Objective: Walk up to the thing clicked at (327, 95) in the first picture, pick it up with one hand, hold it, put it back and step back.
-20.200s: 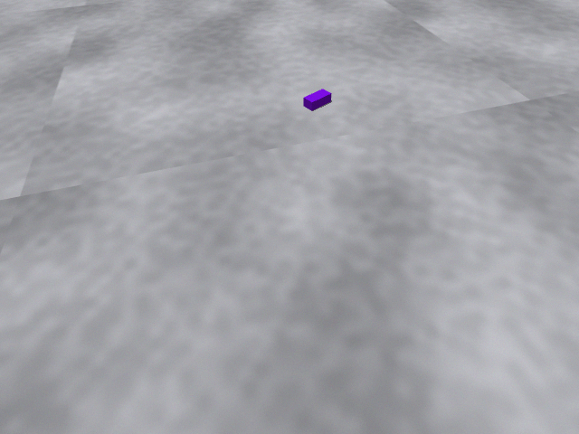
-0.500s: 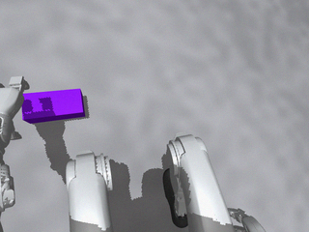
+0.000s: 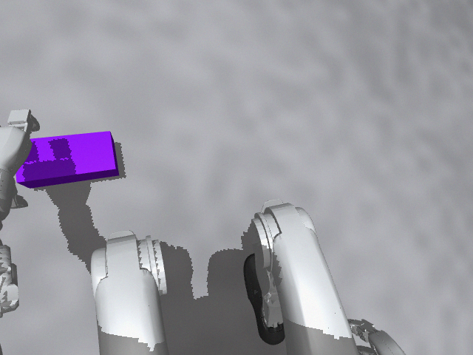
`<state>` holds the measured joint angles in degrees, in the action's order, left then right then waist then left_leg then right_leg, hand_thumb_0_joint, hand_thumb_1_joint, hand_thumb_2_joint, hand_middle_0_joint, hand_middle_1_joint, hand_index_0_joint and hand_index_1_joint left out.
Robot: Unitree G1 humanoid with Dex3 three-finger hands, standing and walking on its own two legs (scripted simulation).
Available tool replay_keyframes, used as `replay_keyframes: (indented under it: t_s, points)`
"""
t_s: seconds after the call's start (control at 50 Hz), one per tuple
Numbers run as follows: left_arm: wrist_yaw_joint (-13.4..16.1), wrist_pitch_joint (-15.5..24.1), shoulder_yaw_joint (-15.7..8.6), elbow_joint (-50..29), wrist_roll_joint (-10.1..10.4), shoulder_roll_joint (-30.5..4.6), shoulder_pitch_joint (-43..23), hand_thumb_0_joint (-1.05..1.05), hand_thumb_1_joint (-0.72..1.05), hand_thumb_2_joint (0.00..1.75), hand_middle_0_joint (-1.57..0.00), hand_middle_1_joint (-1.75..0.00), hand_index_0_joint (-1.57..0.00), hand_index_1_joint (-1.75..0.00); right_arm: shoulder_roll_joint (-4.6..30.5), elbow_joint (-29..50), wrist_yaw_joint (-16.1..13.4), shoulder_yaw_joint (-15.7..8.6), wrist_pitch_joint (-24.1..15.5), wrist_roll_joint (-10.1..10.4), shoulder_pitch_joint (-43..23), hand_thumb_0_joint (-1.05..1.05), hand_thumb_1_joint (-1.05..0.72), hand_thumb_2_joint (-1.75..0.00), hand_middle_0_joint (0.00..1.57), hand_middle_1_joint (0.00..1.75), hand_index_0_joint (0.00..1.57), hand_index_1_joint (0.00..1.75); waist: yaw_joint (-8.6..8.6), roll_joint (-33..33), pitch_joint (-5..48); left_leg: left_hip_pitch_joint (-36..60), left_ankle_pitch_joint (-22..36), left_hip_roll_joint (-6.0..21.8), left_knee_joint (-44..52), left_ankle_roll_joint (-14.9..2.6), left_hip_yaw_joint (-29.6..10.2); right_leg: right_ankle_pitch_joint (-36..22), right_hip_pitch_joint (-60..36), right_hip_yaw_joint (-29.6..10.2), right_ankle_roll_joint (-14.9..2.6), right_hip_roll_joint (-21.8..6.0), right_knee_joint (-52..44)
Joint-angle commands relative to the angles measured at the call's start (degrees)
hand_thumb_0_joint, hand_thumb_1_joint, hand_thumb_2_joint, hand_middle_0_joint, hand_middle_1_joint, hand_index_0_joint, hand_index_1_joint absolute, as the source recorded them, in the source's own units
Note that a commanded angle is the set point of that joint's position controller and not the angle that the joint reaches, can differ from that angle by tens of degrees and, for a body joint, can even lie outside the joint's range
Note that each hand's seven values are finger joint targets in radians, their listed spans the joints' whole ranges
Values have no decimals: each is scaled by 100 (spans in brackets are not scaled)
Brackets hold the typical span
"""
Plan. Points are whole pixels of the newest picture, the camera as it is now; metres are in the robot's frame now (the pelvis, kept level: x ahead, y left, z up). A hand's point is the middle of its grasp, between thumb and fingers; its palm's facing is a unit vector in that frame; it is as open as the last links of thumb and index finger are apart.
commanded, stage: approach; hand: left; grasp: from above
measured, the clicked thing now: (70, 159) +0.49 +0.26 -0.30
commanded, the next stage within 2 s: close in in 0.58 s
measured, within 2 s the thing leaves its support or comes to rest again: neither
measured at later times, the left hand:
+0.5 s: hand (57, 142) +0.49 +0.25 -0.18, palm faces -0.48 -0.06 -0.87, open 13.9 cm
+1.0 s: hand (45, 155) +0.47 +0.27 -0.20, palm faces -0.45 -0.06 -0.89, open 13.4 cm
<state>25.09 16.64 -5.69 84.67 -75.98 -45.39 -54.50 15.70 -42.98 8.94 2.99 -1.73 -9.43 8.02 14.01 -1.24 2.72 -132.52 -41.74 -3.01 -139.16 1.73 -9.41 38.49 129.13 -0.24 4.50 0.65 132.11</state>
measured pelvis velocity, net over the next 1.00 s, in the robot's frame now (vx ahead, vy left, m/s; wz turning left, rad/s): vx -0.01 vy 0.00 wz -0.03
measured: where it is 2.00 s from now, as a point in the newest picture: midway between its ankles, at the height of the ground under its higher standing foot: (209, 335)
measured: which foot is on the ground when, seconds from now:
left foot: down 0.00-1.00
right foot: down 0.00-1.00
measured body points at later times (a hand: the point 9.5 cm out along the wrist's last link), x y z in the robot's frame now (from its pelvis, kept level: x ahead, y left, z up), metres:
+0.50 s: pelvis +0.00 +0.00 +0.00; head +0.25 +0.06 +0.37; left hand +0.51 +0.25 -0.13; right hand +0.00 -0.26 -0.09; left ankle +0.06 +0.12 -0.30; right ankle +0.11 -0.15 -0.30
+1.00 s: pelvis -0.01 +0.00 -0.01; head +0.24 +0.10 +0.36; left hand +0.49 +0.27 -0.15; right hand +0.05 -0.28 -0.08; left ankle +0.06 +0.12 -0.30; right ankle +0.11 -0.15 -0.30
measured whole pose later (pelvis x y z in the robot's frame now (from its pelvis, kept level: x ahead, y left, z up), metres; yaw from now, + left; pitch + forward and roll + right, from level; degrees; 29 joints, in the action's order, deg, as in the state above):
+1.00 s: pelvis -0.01 +0.00 -0.01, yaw -2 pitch +33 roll -11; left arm 27.9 13.5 -3.0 94.5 -77.7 -46.3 -62.8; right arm 17.6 -39.5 9.2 6.6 -3.8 -9.9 7.0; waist 18.9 -2.1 0.7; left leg -133.9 -40.6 -2.9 -141.0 1.3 -10.5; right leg 36.8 129.8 0.9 3.6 1.0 132.6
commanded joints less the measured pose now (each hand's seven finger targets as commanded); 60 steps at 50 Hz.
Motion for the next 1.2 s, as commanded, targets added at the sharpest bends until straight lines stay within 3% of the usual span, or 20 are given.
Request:
replay_keyframes:
  t_s: [0.0, 0.12, 0.2, 0.24, 0.28, 0.32, 0.38, 0.5, 0.56, 0.58, 0.66, 0.7, 0.74, 0.78, 0.82, 0.94, 0.98, 1.02, 1.1, 1.18]
  points:
    - [319, 12, 216, -793, 13, -750, -2438, 0, -51, 96, -7, -108, -9, -105, 1502, -69, -86, -477, -60, -12, 1336, 0, -91, -90, 20, 30, 20, 30, 498, 2049, 3756, 3336, 1297, 96, 1568, -292, 595, -1305, -1389, 978, -558, 69, -1092]
    - [571, -463, 237, -515, -149, -863, -3249, 0, -52, 98, -7, -107, -9, -105, 1573, -14, -102, -342, -92, -50, 1423, 0, -91, -90, 20, 30, 20, 30, 644, 2556, 3783, 3412, 1319, 118, 1707, -226, 582, -1379, -1277, 997, -575, 22, -1054]
    - [552, -948, 160, -120, -120, -934, -2966, 0, -52, 99, -7, -106, -8, -105, 1598, 173, -64, -258, -72, 10, 1370, 0, -91, -90, 20, 30, 20, 30, 559, 2619, 4013, 3378, 1485, 110, 1742, -230, 619, -1586, -1536, 969, -630, 31, -1040]
    - [405, -1152, 240, 45, -60, -864, -2744, 0, -52, 98, -7, -106, -9, -104, 1582, 256, -32, -206, -74, 54, 1316, 0, -91, -90, 20, 30, 20, 30, 599, 2364, 3799, 3097, 1438, 87, 1695, -283, 664, -1562, -1626, 945, -645, 53, -1085]
    - [247, -1296, 159, 125, 37, -993, -2409, 0, -53, 99, -7, -105, -8, -104, 1610, 346, -24, -155, -61, 112, 1321, 0, -90, -90, 20, 30, 20, 30, 513, 2177, 3798, 2947, 1531, 69, 1663, -329, 680, -1645, -1870, 891, -621, 40, -1130]
    - [116, -1352, 64, -52, 243, -1115, -2317, 0, -53, 100, -7, -104, -8, -103, 1621, 436, -25, -115, -28, 172, 1348, 0, -90, -89, 20, 30, 20, 30, 455, 1959, 4020, 2802, 1606, 63, 1638, -363, 671, -1719, -2182, 859, -590, 44, -1135]
    - [-101, -1361, 52, 75, 427, -1162, -1910, 0, -52, 98, -8, -103, -9, -102, 1597, 500, -13, -86, -11, 252, 1326, 0, -90, -89, 20, 30, 20, 30, 459, 1575, 3531, 2319, 1354, 48, 1613, -416, 686, -1510, -2255, 826, -558, 71, -1197]
    - [-343, -765, -154, -777, 680, -1426, -1660, 0, -49, 98, -11, -101, -12, -100, 1571, 483, 13, -113, -25, 248, 1364, 0, -90, -89, 20, 30, 20, 30, 307, 1587, 3673, 2361, 1218, 47, 1521, -371, 702, -1315, -2478, 836, -570, 92, -1191]
    - [-296, -323, -250, -1457, 624, -1535, -1916, 0, -49, 97, -10, -102, -12, -101, 1599, 420, -17, -211, -18, 185, 1462, 0, -90, -89, 20, 30, 20, 30, 281, 2000, 4033, 2777, 1259, 65, 1485, -284, 688, -1289, -2350, 868, -609, 85, -1202]
    - [-245, -223, -262, -1554, 558, -1489, -1898, 0, -49, 97, -10, -102, -11, -101, 1636, 392, -35, -274, -12, 161, 1555, 0, -91, -90, 20, 30, 20, 30, 359, 2030, 4006, 2891, 1223, 54, 1490, -264, 677, -1256, -2245, 882, -610, 67, -1239]
    - [-68, 26, 48, -1944, 531, -1005, -2409, 0, -44, 106, -14, -106, -15, -106, 1561, 243, -73, -441, -37, 122, 1588, 0, -90, -89, 20, 30, 20, 30, 540, 2205, 3992, 3051, 1035, 105, 1486, -261, 680, -1148, -1873, 876, -600, 74, -1279]
    - [29, -9, 274, -1283, 454, -697, -2360, 0, -47, 101, -9, -107, -11, -104, 1533, 120, -98, -410, -59, 96, 1594, 0, -90, -89, 20, 30, 20, 30, 643, 1930, 3614, 2931, 854, 109, 1463, -280, 653, -989, -1594, 932, -590, 85, -1319]
    - [137, -53, 369, -689, 278, -669, -2493, 0, -45, 103, -9, -110, -12, -107, 1568, -4, -100, -324, -87, 52, 1627, 0, -90, -89, 20, 30, 20, 30, 737, 1916, 3273, 2879, 883, 105, 1484, -267, 595, -1011, -1380, 1011, -577, 84, -1238]
    - [211, -95, 394, -332, 150, -755, -2442, 0, -42, 107, -11, -114, -13, -111, 1632, -18, -87, -286, -109, 34, 1578, 0, -90, -89, 20, 30, 20, 30, 701, 1919, 3147, 2901, 954, 100, 1498, -261, 565, -1052, -1345, 1062, -570, 82, -1196]
    - [292, -140, 301, -175, 25, -992, -2411, 0, -42, 107, -10, -116, -13, -113, 1677, 29, -85, -238, -117, 9, 1478, 0, -90, -89, 20, 30, 20, 30, 543, 2045, 3361, 3021, 1139, 88, 1538, -237, 556, -1200, -1447, 1079, -584, 82, -1092]
    - [524, -346, 129, 527, -155, -1206, -2508, 0, -47, 95, -6, -107, -9, -104, 1728, 225, -3, -111, -192, -78, 1255, 0, -90, -90, 20, 30, 20, 30, 728, 2071, 3025, 2768, 1113, 92, 1507, -245, 502, -1220, -1315, 1097, -587, 84, -927]
    - [604, -405, 109, 563, -220, -1285, -2457, 0, -48, 95, -6, -106, -8, -103, 1753, 265, 26, -41, -244, -114, 1236, 0, -90, -90, 20, 30, 20, 30, 745, 2048, 3187, 2842, 1253, 89, 1388, -272, 530, -1361, -1466, 1098, -584, 109, -905]
    - [704, -424, -13, 450, -186, -1486, -2535, 0, -48, 95, -6, -105, -8, -103, 1795, 315, 50, 4, -289, -131, 1224, 0, -90, -90, 20, 30, 20, 30, 703, 2229, 3339, 2893, 1344, 92, 1402, -253, 539, -1447, -1598, 1076, -582, 103, -864]
    - [832, -459, -59, 601, -167, -1559, -2632, 0, -49, 95, -6, -104, -8, -102, 1854, 310, 127, 72, -391, -206, 1234, 0, -90, -90, 20, 30, 20, 30, 884, 2319, 3209, 2844, 1224, 134, 1289, -252, 476, -1364, -1476, 1140, -572, 127, -785]
    - [947, -446, -173, 534, -77, -1779, -2560, 0, -49, 96, -6, -103, -7, -102, 1883, 269, 173, 163, -492, -262, 1268, 0, -90, -90, 20, 30, 20, 30, 851, 2352, 3215, 2643, 1137, 138, 1203, -272, 490, -1325, -1643, 1157, -572, 168, -776]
